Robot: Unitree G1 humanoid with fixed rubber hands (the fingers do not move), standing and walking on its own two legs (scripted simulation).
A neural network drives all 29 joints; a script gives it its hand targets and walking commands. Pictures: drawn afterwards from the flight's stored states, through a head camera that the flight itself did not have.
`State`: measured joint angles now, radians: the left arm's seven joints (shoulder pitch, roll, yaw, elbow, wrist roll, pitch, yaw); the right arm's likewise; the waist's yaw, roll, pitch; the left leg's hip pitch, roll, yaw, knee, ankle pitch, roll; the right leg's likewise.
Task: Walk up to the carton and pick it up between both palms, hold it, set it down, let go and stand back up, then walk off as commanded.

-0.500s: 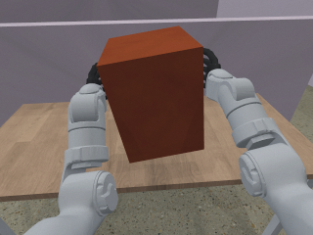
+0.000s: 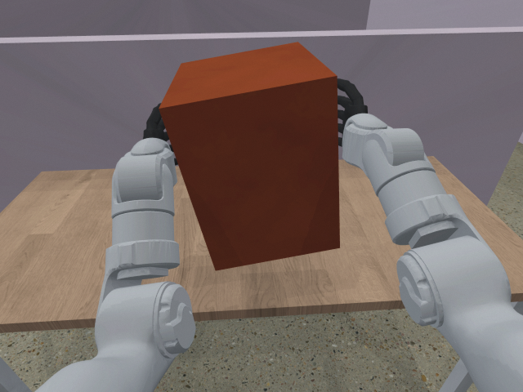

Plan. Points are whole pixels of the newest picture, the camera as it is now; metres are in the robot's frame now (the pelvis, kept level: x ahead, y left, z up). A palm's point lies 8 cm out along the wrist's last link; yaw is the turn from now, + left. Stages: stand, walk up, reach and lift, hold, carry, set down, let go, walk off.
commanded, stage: hold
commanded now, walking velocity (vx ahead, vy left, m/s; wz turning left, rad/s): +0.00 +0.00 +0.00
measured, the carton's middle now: (258, 152) +0.39 +0.01 +0.25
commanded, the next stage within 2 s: none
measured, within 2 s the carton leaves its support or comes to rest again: neither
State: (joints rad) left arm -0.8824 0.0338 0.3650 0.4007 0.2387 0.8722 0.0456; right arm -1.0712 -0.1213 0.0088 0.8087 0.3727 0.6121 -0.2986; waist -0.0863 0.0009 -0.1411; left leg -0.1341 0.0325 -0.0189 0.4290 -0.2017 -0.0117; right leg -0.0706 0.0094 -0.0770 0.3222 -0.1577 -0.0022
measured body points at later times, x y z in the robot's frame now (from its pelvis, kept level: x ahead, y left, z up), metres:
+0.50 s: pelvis +0.00 +0.00 +0.00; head -0.10 +0.02 +0.44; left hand +0.38 +0.15 +0.27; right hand +0.38 -0.13 +0.29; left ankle +0.03 +0.12 -0.74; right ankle +0.02 -0.12 -0.74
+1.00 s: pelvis +0.00 +0.00 +0.00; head -0.09 +0.02 +0.44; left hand +0.38 +0.15 +0.27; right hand +0.38 -0.13 +0.29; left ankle +0.03 +0.12 -0.74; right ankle +0.02 -0.12 -0.74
